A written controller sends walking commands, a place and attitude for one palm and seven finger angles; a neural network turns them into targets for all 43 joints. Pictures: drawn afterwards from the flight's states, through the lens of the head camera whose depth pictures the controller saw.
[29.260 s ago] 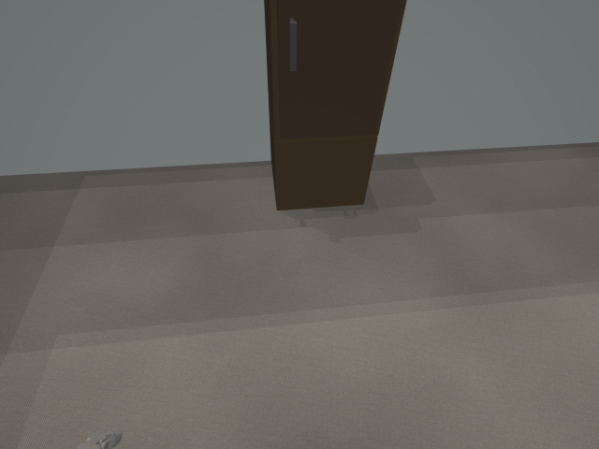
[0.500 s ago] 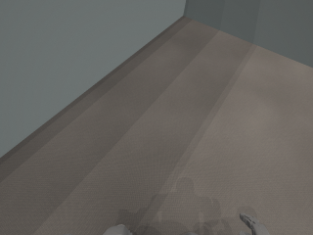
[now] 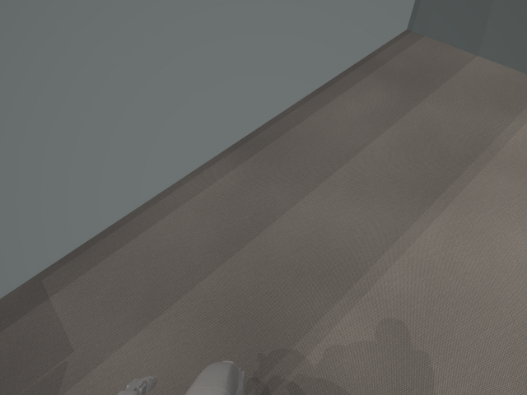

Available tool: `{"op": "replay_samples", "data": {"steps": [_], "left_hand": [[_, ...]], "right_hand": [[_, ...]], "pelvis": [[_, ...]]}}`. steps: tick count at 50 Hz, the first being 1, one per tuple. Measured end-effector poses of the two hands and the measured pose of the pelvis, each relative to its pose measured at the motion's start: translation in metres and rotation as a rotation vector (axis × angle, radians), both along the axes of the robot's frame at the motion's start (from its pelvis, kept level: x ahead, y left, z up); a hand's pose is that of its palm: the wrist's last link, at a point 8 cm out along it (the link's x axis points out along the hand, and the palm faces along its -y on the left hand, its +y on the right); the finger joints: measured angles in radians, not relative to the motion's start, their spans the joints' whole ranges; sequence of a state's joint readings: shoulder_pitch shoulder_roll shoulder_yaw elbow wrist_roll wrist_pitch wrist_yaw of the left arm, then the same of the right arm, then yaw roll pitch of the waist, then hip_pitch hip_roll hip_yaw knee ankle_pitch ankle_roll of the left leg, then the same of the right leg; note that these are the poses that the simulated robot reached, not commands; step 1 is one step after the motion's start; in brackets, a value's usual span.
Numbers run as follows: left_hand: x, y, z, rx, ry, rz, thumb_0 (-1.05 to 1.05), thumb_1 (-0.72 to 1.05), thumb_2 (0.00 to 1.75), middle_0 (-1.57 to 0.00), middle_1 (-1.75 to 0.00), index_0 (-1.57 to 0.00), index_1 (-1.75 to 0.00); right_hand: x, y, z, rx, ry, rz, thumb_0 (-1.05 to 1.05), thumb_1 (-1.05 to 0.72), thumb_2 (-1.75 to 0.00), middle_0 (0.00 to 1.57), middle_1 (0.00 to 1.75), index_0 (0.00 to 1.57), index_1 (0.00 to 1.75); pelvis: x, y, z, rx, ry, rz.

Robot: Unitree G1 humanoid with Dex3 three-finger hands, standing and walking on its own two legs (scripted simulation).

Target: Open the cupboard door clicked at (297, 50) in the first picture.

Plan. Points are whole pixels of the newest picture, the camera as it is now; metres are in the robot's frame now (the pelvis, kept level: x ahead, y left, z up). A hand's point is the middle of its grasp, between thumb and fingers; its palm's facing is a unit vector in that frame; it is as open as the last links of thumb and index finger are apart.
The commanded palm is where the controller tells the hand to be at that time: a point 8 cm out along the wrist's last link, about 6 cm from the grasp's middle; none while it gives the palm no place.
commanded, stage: turn to face it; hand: left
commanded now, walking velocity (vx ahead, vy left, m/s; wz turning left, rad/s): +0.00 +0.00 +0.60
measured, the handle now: out of the picture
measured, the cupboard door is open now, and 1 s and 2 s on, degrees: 48 48 48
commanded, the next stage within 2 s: none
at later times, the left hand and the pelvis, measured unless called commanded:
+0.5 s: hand out of the picture +0.00 +0.24 -0.17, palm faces +0.35 -0.90 -0.25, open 7.4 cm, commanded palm none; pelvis +0.00 +0.01 +0.00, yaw +19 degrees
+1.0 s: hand out of the picture +0.00 +0.15 -0.15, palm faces +0.58 -0.77 -0.26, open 7.3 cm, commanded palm none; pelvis +0.04 -0.05 +0.00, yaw +37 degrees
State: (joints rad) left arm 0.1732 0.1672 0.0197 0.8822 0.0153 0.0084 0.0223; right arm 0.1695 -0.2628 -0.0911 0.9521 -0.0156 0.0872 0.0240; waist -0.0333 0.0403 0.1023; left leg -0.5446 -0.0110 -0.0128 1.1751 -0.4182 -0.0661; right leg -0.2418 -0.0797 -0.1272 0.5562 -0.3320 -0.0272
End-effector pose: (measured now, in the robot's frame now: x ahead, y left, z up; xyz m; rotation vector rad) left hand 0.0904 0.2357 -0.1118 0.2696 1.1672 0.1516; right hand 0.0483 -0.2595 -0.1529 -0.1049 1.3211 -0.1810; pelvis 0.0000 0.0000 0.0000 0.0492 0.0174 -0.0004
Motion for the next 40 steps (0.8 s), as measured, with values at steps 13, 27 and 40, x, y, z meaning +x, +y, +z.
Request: {"op": "replay_samples", "data": {"steps": [13, 27, 40], "left_hand": [[-0.087, 0.012, -0.024, -0.045, 0.065, 0.262, 0.00, 0.92, 0.90, -0.21, -0.30, -0.20, -0.30], [-0.109, 0.050, -0.024, -0.043, 0.047, 0.419, 0.01, 0.91, 0.90, -0.20, -0.30, -0.20, -0.30], [-0.079, -0.001, -0.004, 0.026, -0.057, 0.476, 0.00, 0.91, 0.90, -0.20, -0.30, -0.20, -0.30]], "right_hand": [[0.105, 0.019, 0.021, -0.057, -0.101, 0.282, 0.01, -0.91, -0.90, 0.19, 0.30, 0.20, 0.30], [0.128, 0.066, 0.031, -0.069, -0.127, 0.466, 0.00, -0.90, -0.90, 0.20, 0.30, 0.20, 0.30], [0.139, 0.018, -0.005, -0.018, 0.002, 0.504, 0.01, -0.90, -0.90, 0.20, 0.30, 0.20, 0.30]], "pelvis": [[0.003, -0.004, -0.005, -0.014, -0.011, 0.195], [0.002, 0.010, -0.001, -0.057, 0.001, 0.346], [0.025, -0.038, -0.008, -0.029, 0.007, 0.501]]}}
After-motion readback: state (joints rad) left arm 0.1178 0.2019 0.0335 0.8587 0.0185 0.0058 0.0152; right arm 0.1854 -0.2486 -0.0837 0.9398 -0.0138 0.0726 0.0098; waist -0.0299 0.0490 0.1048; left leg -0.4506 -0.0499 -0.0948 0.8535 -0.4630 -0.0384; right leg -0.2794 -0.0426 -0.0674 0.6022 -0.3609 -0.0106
